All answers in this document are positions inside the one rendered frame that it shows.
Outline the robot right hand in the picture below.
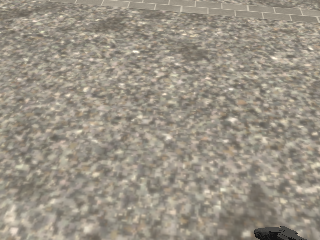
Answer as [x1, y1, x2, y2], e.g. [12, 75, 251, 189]
[254, 226, 307, 240]

